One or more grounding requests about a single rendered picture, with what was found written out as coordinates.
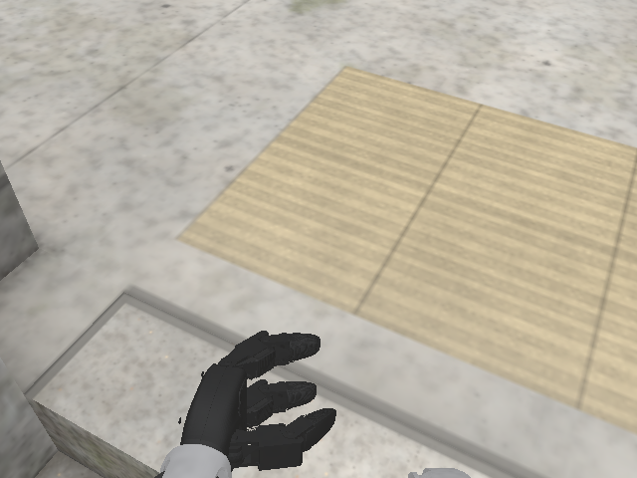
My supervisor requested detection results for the left robot forearm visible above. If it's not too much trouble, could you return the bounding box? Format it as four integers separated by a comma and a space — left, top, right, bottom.
154, 444, 232, 478

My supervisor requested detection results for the left robot hand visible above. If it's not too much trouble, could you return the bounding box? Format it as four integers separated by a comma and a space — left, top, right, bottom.
178, 331, 336, 472

